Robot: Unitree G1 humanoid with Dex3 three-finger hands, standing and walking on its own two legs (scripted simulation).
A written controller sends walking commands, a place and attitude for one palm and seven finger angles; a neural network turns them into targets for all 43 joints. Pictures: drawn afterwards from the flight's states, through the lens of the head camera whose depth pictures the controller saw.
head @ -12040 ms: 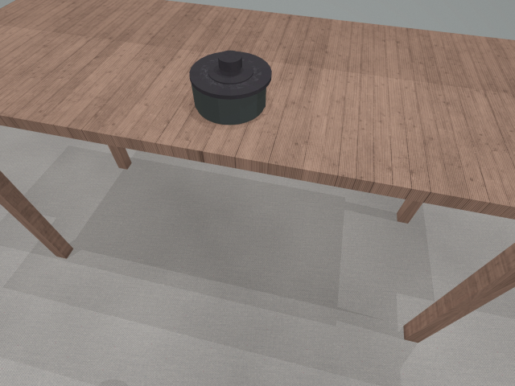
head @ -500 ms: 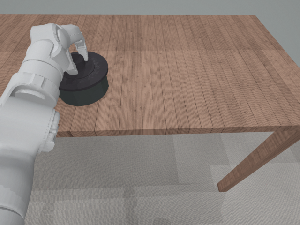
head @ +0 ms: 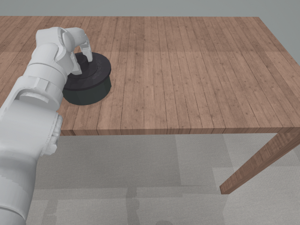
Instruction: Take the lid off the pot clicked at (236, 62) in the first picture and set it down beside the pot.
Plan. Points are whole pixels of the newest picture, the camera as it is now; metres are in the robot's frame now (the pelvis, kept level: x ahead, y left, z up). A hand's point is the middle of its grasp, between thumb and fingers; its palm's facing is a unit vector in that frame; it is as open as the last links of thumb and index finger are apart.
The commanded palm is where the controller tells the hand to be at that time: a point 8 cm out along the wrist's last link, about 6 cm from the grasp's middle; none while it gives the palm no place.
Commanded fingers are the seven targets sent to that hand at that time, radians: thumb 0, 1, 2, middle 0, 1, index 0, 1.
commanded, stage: close the fingers and squeeze the knob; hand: left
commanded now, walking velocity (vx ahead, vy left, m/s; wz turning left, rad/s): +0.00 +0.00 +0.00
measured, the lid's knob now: (79, 62) +0.52 +0.17 +0.16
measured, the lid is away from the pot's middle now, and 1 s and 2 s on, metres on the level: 0.00 0.01 0.04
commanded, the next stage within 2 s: lift the lid straight up in 0.24 s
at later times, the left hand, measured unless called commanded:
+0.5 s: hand (72, 63) +0.48 +0.17 +0.18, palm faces -0.42 -0.10 -0.90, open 7.7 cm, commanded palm +0.49 +0.18 +0.25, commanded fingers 0.00 0.81 0.84 -1.13 -1.20 -0.68 -1.07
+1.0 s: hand (65, 50) +0.48 +0.18 +0.22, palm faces -0.38 -0.13 -0.91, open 7.6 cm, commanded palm +0.49 +0.18 +0.29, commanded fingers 0.00 0.81 0.84 -1.13 -1.20 -0.68 -1.07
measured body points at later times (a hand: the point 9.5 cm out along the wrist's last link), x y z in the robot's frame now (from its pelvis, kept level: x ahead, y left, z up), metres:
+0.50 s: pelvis +0.00 +0.00 +0.00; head +0.04 -0.01 +0.45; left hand +0.50 +0.18 +0.23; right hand +0.05 -0.28 -0.13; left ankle +0.01 +0.11 -0.74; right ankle -0.04 -0.14 -0.74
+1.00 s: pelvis +0.00 +0.00 +0.00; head +0.03 -0.01 +0.45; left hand +0.50 +0.18 +0.27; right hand +0.06 -0.28 -0.13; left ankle +0.01 +0.11 -0.74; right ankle -0.04 -0.14 -0.74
